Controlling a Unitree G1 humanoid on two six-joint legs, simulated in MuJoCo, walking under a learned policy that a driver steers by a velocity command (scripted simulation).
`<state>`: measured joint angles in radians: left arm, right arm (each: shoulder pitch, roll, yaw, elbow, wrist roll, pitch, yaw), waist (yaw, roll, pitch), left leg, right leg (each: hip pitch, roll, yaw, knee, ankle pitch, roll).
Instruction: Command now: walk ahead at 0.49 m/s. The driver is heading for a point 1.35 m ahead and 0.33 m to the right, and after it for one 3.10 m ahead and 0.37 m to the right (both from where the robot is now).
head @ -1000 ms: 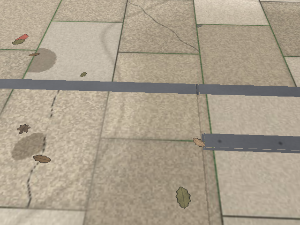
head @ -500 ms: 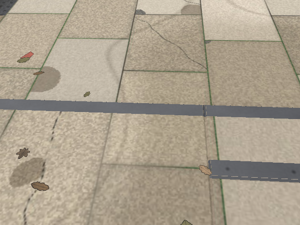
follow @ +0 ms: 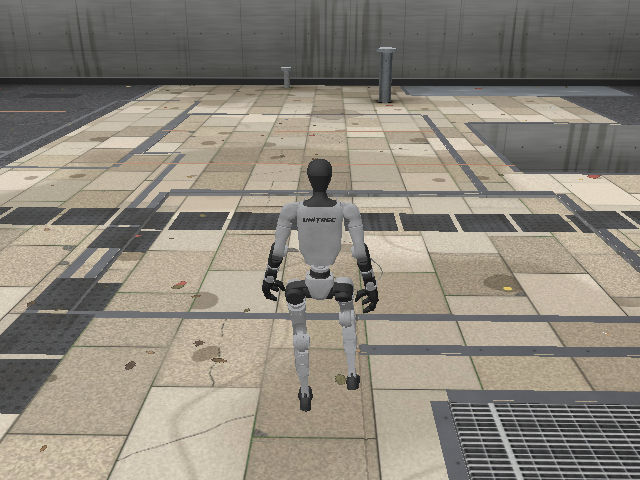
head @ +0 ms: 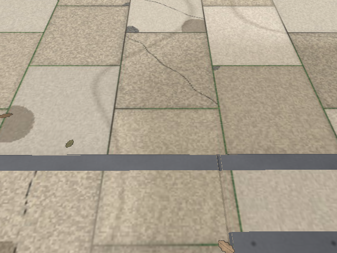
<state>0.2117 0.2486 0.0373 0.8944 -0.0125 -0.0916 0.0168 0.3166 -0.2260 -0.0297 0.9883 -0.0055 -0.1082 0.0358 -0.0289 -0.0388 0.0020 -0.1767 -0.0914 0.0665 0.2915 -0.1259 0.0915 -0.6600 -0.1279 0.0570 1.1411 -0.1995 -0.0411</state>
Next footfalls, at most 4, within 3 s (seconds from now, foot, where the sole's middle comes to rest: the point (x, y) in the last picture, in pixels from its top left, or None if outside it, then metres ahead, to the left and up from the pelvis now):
0.30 right None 0.34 -0.17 -0.78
0.86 left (153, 221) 0.65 0.07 -0.78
1.44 right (207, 167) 0.92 -0.18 -0.78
1.94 left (184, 121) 1.26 -0.10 -0.82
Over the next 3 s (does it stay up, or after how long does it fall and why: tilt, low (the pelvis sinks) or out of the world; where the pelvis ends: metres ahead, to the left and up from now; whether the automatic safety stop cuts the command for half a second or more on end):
stays up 1.54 -0.38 -0.07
